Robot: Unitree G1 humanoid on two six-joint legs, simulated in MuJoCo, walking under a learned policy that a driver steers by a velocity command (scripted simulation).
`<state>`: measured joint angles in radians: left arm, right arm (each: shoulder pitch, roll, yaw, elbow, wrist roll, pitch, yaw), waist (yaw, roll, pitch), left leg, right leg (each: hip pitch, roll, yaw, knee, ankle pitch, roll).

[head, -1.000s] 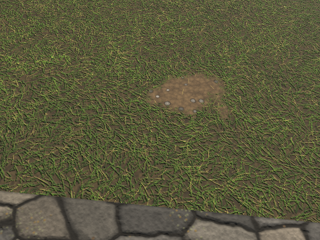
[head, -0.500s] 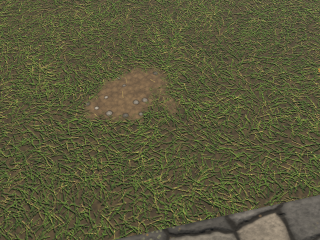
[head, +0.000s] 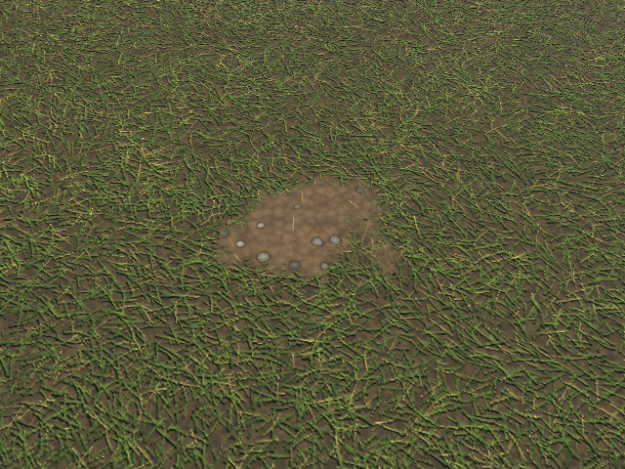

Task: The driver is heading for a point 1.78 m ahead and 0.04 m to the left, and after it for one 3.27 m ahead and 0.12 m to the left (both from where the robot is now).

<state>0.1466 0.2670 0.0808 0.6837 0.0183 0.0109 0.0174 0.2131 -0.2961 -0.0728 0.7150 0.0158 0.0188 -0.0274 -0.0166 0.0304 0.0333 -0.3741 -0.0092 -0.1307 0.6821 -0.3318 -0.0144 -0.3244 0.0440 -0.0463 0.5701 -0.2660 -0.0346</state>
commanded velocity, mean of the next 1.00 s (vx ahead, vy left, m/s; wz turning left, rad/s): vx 0.30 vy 0.00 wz -0.03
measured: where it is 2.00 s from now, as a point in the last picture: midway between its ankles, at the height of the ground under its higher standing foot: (297, 310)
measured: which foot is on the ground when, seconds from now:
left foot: up 0.00-0.26, down 0.28-0.86, up 0.88-1.00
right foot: down 0.00-0.28, up 0.30-0.82, down 0.84-1.00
